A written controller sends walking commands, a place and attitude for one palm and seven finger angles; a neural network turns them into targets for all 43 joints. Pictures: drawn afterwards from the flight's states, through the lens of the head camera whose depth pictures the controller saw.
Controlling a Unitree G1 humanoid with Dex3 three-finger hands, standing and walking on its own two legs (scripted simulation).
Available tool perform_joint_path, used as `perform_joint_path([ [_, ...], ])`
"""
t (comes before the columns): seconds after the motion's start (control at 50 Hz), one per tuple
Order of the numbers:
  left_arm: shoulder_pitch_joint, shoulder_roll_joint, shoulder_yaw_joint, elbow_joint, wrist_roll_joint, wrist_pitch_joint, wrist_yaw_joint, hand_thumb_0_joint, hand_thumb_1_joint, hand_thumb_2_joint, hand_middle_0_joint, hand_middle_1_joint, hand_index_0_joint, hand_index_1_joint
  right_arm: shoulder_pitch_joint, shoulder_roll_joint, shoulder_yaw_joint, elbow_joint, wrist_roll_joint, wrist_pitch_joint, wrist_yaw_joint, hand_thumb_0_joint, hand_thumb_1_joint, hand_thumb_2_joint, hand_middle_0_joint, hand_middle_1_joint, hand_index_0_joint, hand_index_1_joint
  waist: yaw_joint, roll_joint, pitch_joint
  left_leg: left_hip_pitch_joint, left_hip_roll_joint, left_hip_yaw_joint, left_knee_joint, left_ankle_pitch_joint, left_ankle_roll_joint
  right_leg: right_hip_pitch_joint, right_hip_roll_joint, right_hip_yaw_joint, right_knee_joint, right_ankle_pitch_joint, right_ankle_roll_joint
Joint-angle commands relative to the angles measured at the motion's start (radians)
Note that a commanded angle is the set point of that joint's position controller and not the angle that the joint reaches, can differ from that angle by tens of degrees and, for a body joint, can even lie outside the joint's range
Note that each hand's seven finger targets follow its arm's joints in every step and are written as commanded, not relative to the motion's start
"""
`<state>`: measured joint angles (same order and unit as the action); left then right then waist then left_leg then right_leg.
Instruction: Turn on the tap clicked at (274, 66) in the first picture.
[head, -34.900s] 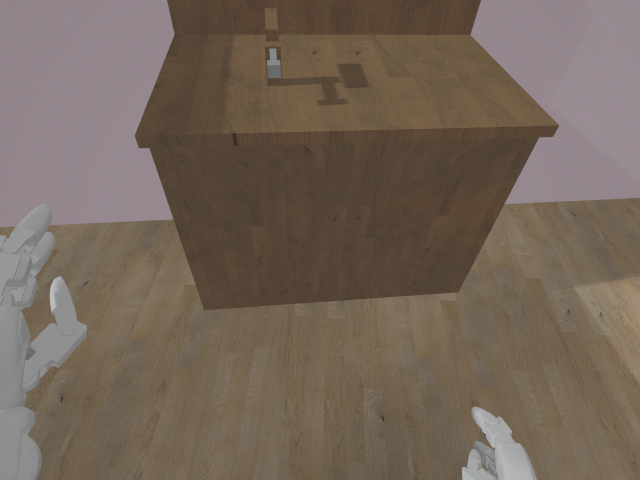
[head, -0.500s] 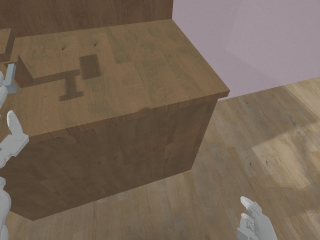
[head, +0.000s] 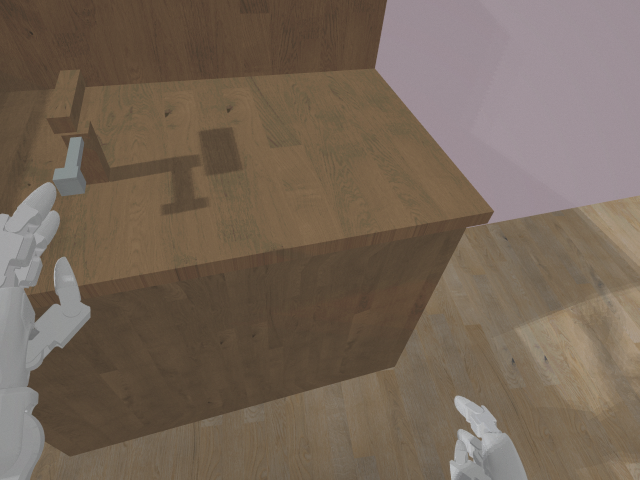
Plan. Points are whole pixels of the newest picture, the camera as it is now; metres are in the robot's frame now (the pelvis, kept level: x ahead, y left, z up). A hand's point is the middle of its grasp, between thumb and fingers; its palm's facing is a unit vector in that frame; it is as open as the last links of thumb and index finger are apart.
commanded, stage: shuffle to correct the standing spot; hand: left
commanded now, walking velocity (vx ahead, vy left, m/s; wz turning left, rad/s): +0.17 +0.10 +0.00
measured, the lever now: (70, 181) +0.43 +0.39 +0.12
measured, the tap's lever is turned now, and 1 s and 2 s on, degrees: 0 0 0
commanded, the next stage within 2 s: come to a stop and stand still in 0.70 s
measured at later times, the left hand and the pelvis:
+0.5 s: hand (117, 240) +0.29 +0.25 +0.17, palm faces +0.33 -0.85 -0.42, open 7.4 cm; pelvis +0.06 +0.02 -0.01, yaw -2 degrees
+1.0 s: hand (62, 199) +0.33 +0.32 +0.18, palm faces +0.45 -0.81 -0.38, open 7.4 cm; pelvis +0.11 +0.07 -0.01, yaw +0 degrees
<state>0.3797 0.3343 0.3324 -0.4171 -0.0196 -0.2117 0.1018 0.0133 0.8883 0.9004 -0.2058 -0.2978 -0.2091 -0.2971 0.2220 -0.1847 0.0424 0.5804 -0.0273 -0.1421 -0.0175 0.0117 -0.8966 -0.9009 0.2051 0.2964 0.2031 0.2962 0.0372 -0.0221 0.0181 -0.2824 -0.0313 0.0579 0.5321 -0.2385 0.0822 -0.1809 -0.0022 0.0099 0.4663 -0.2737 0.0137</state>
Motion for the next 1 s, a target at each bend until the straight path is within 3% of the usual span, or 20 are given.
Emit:
perform_joint_path([
  [0.0, -0.148, 0.198, 0.12, -0.264, -0.015, -0.069, 0.021, 0.0, 0.9, 0.9, -0.2, -0.3, -0.2, -0.3, -0.1, -0.149, -0.065, -0.162, 0.016, -0.048, -0.016, 0.0, -0.9, -0.9, 0.2, 0.3, 0.2, 0.3, -0.03, 0.161, -0.083, 0.106, 0.133, -0.219, -0.191, -0.126, -0.021, -0.095, -0.002, -0.002, 0.068, -0.009, -0.058],
  [0.1, -0.082, 0.194, 0.124, -0.269, -0.015, -0.072, 0.025, 0.0, 0.9, 0.9, -0.2, -0.3, -0.2, -0.3, -0.079, -0.148, -0.071, -0.162, 0.021, -0.048, -0.004, 0.0, -0.9, -0.9, 0.2, 0.3, 0.2, 0.3, -0.023, 0.127, -0.143, 0.196, 0.164, -0.183, -0.08, 0.298, -0.02, -0.072, -0.007, -0.073, 0.075, 0.069, -0.048],
  [0.22, -0.036, 0.224, 0.164, -0.252, -0.027, -0.08, 0.036, 0.0, 0.9, 0.9, -0.2, -0.3, -0.2, -0.3, -0.076, -0.146, -0.087, -0.163, 0.04, -0.006, 0.009, 0.0, -0.9, -0.9, 0.2, 0.3, 0.2, 0.3, -0.025, -0.056, -0.156, -0.076, 0.033, -0.019, 0.188, 0.224, -0.064, 0.157, -0.196, 0.174, 0.094, 0.452, -0.153],
  [0.26, -0.04, 0.233, 0.18, -0.277, -0.03, -0.083, 0.035, 0.0, 0.9, 0.9, -0.2, -0.3, -0.2, -0.3, -0.079, -0.141, -0.087, -0.16, 0.042, 0.007, 0.009, 0.0, -0.9, -0.9, 0.2, 0.3, 0.2, 0.3, -0.042, 0.041, -0.147, 0.057, 0.05, -0.047, 0.071, 0.248, -0.044, 0.029, -0.152, 0.105, 0.182, 0.384, -0.109],
  [0.28, -0.044, 0.244, 0.195, -0.31, -0.04, -0.081, 0.033, 0.0, 0.9, 0.9, -0.2, -0.3, -0.2, -0.3, -0.079, -0.149, -0.087, -0.166, 0.046, 0.008, 0.003, 0.0, -0.9, -0.9, 0.2, 0.3, 0.2, 0.3, -0.056, 0.176, -0.154, 0.205, 0.095, -0.131, -0.01, 0.406, -0.03, -0.101, -0.062, -0.006, 0.317, 0.334, -0.055],
  [0.32, -0.047, 0.234, 0.175, -0.349, -0.037, -0.079, 0.027, 0.0, 0.9, 0.9, -0.2, -0.3, -0.2, -0.3, -0.06, -0.142, -0.095, -0.168, 0.026, 0.001, 0.015, 0.0, -0.9, -0.9, 0.2, 0.3, 0.2, 0.3, -0.069, 0.329, -0.155, 0.496, 0.244, -0.376, -0.12, 0.705, 0.002, -0.449, 0.03, -0.084, 0.578, -0.23, -0.019],
  [0.38, -0.01, 0.225, 0.171, -0.344, -0.033, -0.062, 0.029, 0.0, 0.9, 0.9, -0.2, -0.3, -0.2, -0.3, -0.062, -0.144, -0.103, -0.178, 0.028, 0.0, 0.017, 0.0, -0.9, -0.9, 0.2, 0.3, 0.2, 0.3, -0.054, 0.137, -0.102, 0.427, 0.247, -0.284, -0.115, 0.623, 0.046, -0.476, -0.016, -0.086, 0.571, -0.182, -0.033],
  [0.48, 0.056, 0.233, 0.189, -0.273, -0.034, -0.064, 0.034, 0.0, 0.9, 0.9, -0.2, -0.3, -0.2, -0.3, -0.096, -0.148, -0.078, -0.184, 0.03, 0.008, -0.007, 0.0, -0.9, -0.9, 0.2, 0.3, 0.2, 0.3, -0.027, 0.181, -0.063, 0.046, 0.184, -0.101, -0.142, 0.419, -0.002, -0.063, -0.016, -0.173, 0.235, 0.005, -0.032],
  [0.52, 0.055, 0.23, 0.194, -0.231, -0.034, -0.07, 0.036, 0.0, 0.9, 0.9, -0.2, -0.3, -0.2, -0.3, -0.101, -0.154, -0.081, -0.183, 0.029, 0.016, -0.014, 0.0, -0.9, -0.9, 0.2, 0.3, 0.2, 0.3, -0.003, 0.108, -0.108, -0.157, 0.167, -0.102, 0.022, 0.28, -0.023, 0.225, -0.024, -0.161, 0.083, 0.092, -0.049],
  [0.54, 0.054, 0.237, 0.199, -0.202, -0.027, -0.074, 0.037, 0.0, 0.9, 0.9, -0.2, -0.3, -0.2, -0.3, -0.101, -0.154, -0.089, -0.182, 0.031, 0.021, -0.014, 0.0, -0.9, -0.9, 0.2, 0.3, 0.2, 0.3, 0.012, -0.028, -0.152, -0.316, 0.113, -0.064, 0.261, 0.129, -0.032, 0.386, -0.133, -0.006, 0.015, 0.082, -0.102],
  [0.56, 0.036, 0.254, 0.21, -0.195, -0.035, -0.079, 0.033, 0.0, 0.9, 0.9, -0.2, -0.3, -0.2, -0.3, -0.095, -0.15, -0.109, -0.194, 0.035, 0.017, -0.009, 0.0, -0.9, -0.9, 0.2, 0.3, 0.2, 0.3, 0.002, -0.242, -0.182, -0.43, 0.002, -0.004, 0.62, -0.182, -0.046, 0.361, -0.405, 0.433, -0.109, 0.035, -0.237],
  [0.58, 0.05, 0.263, 0.243, -0.147, -0.049, -0.087, 0.034, 0.0, 0.9, 0.9, -0.2, -0.3, -0.2, -0.3, -0.103, -0.182, -0.109, -0.194, 0.017, 0.02, -0.004, 0.0, -0.9, -0.9, 0.2, 0.3, 0.2, 0.3, -0.011, -0.153, -0.103, -0.453, 0.02, -0.124, 0.784, -0.293, -0.064, 0.177, -0.508, 0.642, -0.225, -0.138, -0.283],
  [0.62, -0.038, 0.227, 0.184, -0.244, -0.041, -0.093, 0.017, 0.0, 0.9, 0.9, -0.2, -0.3, -0.2, -0.3, -0.077, -0.169, -0.112, -0.156, 0.025, 0.038, 0.021, 0.0, -0.9, -0.9, 0.2, 0.3, 0.2, 0.3, -0.025, -0.1, -0.027, -0.448, 0.092, -0.19, 0.852, -0.209, -0.081, -0.008, -0.467, 0.547, -0.242, -0.349, -0.258],
  [0.66, -0.046, 0.22, 0.163, -0.271, -0.021, -0.093, 0.02, 0.0, 0.9, 0.9, -0.2, -0.3, -0.2, -0.3, -0.084, -0.144, -0.086, -0.126, 0.023, 0.048, 0.02, 0.0, -0.9, -0.9, 0.2, 0.3, 0.2, 0.3, -0.028, 0.009, -0.04, -0.341, 0.132, -0.133, 0.767, -0.1, -0.089, -0.126, -0.38, 0.273, -0.229, -0.19, -0.206],
  [0.7, -0.071, 0.229, 0.149, -0.313, -0.019, -0.085, 0.033, 0.0, 0.9, 0.9, -0.2, -0.3, -0.2, -0.3, -0.093, -0.134, -0.08, -0.12, 0.021, 0.038, 0.0, 0.0, -0.9, -0.9, 0.2, 0.3, 0.2, 0.3, -0.033, -0.012, -0.052, -0.232, 0.136, -0.075, 0.585, -0.046, -0.087, -0.191, -0.337, 0.141, -0.224, -0.135, -0.17],
  [0.76, -0.041, 0.238, 0.168, -0.303, -0.017, -0.064, 0.051, 0.0, 0.9, 0.9, -0.2, -0.3, -0.2, -0.3, -0.088, -0.119, -0.076, -0.121, 0.01, 0.008, -0.025, 0.0, -0.9, -0.9, 0.2, 0.3, 0.2, 0.3, -0.015, -0.096, -0.074, -0.058, 0.086, 0.056, 0.256, -0.039, -0.079, -0.187, -0.292, 0.067, -0.2, -0.202, -0.142],
  [0.82, -0.034, 0.219, 0.166, -0.302, -0.021, -0.051, 0.064, 0.0, 0.9, 0.9, -0.2, -0.3, -0.2, -0.3, -0.08, -0.1, -0.072, -0.127, 0.01, -0.01, -0.044, 0.0, -0.9, -0.9, 0.2, 0.3, 0.2, 0.3, -0.014, -0.054, -0.091, 0.081, 0.022, 0.115, 0.028, -0.02, -0.077, -0.134, -0.222, 0.009, -0.095, -0.195, -0.1],
  [0.86, -0.068, 0.204, 0.158, -0.291, -0.024, -0.055, 0.063, 0.0, 0.9, 0.9, -0.2, -0.3, -0.2, -0.3, -0.073, -0.124, -0.087, -0.138, 0.025, -0.017, -0.05, 0.0, -0.9, -0.9, 0.2, 0.3, 0.2, 0.3, -0.019, 0.001, -0.076, 0.1, 0.08, 0.006, -0.056, 0.034, -0.064, -0.119, -0.154, -0.021, 0.036, -0.086, -0.046],
  [0.9, -0.075, 0.198, 0.157, -0.274, -0.026, -0.052, 0.057, 0.0, 0.9, 0.9, -0.2, -0.3, -0.2, -0.3, -0.081, -0.156, -0.094, -0.151, 0.042, -0.024, -0.051, 0.0, -0.9, -0.9, 0.2, 0.3, 0.2, 0.3, -0.01, 0.11, -0.109, 0.122, 0.22, -0.168, -0.113, 0.34, -0.03, -0.111, -0.034, -0.106, 0.211, 0.059, 0.009],
  [0.98, -0.081, 0.201, 0.151, -0.283, -0.02, -0.039, 0.033, 0.0, 0.9, 0.9, -0.2, -0.3, -0.2, -0.3, -0.11, -0.116, -0.073, -0.147, 0.034, -0.042, -0.025, 0.0, -0.9, -0.9, 0.2, 0.3, 0.2, 0.3, -0.014, 0.242, -0.065, 0.051, 0.222, -0.102, -0.142, 0.415, -0.036, -0.05, 0.0, -0.092, 0.148, 0.018, 0.005],
])
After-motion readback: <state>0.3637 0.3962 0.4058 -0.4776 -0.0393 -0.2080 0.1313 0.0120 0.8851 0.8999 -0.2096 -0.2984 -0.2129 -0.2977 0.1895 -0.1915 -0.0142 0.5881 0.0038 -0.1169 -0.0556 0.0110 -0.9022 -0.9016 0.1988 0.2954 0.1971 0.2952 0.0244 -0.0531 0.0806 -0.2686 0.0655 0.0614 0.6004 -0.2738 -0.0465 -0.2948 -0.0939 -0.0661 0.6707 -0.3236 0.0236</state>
